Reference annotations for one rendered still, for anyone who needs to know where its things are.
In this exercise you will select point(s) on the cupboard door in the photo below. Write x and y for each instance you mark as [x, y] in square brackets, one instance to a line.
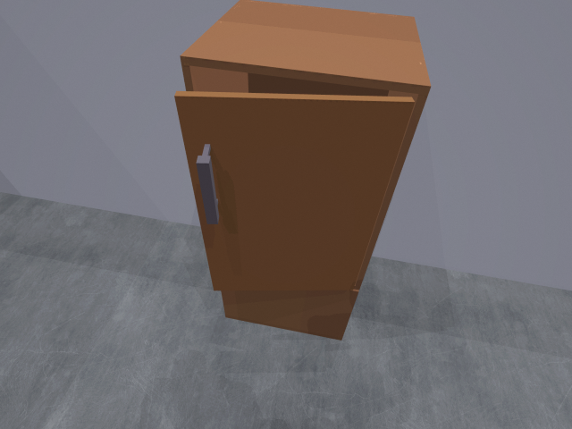
[299, 179]

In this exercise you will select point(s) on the handle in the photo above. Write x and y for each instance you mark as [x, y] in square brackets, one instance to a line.
[207, 185]

